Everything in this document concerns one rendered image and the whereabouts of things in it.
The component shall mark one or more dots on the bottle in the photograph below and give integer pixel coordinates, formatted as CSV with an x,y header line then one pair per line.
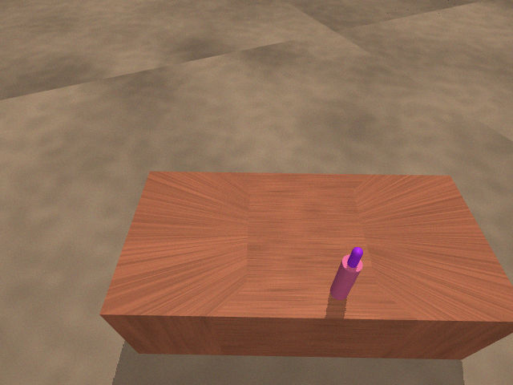
x,y
349,269

